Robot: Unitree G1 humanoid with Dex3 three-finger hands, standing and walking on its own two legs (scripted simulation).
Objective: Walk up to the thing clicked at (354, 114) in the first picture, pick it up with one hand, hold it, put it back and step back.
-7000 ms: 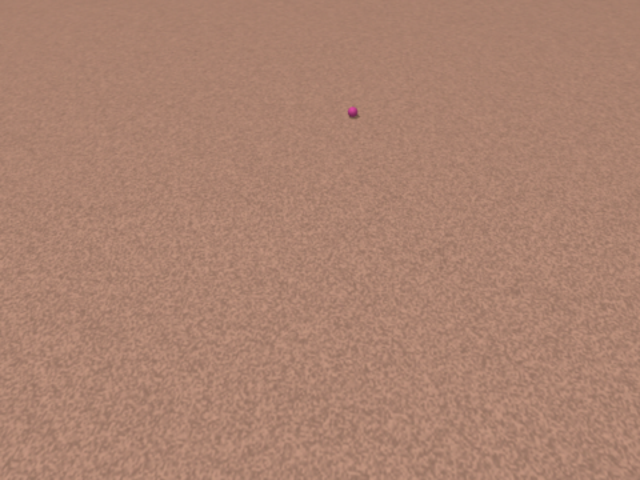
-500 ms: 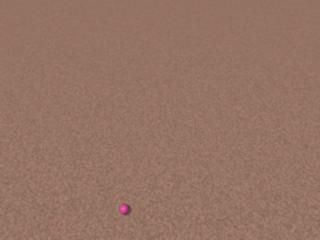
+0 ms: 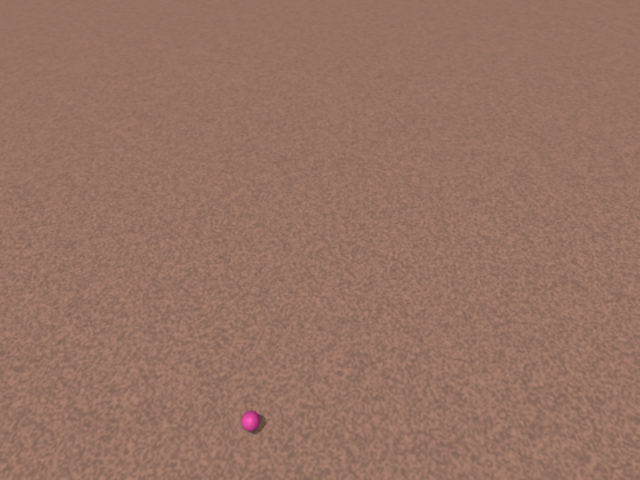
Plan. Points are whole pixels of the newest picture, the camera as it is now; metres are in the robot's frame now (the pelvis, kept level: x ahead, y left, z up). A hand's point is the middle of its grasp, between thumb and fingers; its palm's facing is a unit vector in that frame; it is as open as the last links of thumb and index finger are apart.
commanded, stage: stand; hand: left
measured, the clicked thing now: (250, 421) +0.42 +0.24 -0.76
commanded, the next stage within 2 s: none
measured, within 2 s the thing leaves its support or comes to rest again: neither
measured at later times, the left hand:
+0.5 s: hand out of the picture +0.07 +0.25 -0.15, palm faces -0.01 -0.94 -0.35, open 7.4 cm
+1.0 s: hand out of the picture +0.07 +0.26 -0.16, palm faces -0.01 -0.94 -0.35, open 7.4 cm
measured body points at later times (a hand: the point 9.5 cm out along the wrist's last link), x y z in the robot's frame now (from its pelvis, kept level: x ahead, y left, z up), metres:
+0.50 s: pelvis +0.00 +0.00 +0.00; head +0.00 +0.00 +0.45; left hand +0.07 +0.30 -0.13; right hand +0.08 -0.30 -0.14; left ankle +0.00 +0.13 -0.75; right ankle +0.01 -0.12 -0.75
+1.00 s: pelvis +0.00 +0.00 +0.00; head +0.01 +0.00 +0.45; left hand +0.07 +0.30 -0.13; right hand +0.08 -0.30 -0.14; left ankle +0.00 +0.13 -0.75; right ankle +0.01 -0.12 -0.75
